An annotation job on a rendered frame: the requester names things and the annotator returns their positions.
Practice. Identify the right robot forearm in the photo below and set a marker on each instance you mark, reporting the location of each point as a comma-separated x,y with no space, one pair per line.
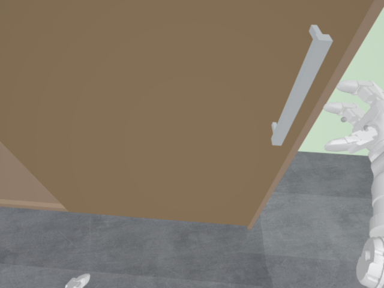
376,156

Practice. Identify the right robot hand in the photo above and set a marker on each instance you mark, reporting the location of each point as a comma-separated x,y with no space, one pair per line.
360,139

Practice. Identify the left robot hand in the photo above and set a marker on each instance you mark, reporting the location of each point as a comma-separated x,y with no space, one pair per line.
79,282

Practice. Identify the handle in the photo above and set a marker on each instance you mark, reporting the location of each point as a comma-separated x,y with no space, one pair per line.
312,62

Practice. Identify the robot right upper arm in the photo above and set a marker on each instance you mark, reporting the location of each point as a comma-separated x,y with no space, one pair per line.
370,266

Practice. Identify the wardrobe door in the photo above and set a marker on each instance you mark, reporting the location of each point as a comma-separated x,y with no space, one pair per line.
18,183
160,108

